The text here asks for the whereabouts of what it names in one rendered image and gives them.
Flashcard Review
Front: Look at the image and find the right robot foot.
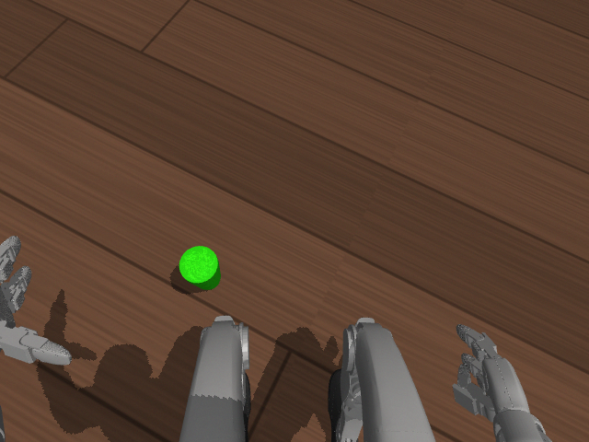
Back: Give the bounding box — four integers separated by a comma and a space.
328, 369, 358, 442

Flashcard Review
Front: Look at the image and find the left robot hand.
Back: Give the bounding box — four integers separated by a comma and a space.
0, 236, 72, 365

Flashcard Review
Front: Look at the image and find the right robot arm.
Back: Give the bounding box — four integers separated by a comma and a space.
493, 410, 552, 442

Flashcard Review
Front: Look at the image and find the cup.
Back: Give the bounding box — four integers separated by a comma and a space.
179, 246, 221, 290

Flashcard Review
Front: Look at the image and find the right robot hand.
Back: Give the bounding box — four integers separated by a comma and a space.
453, 324, 530, 423

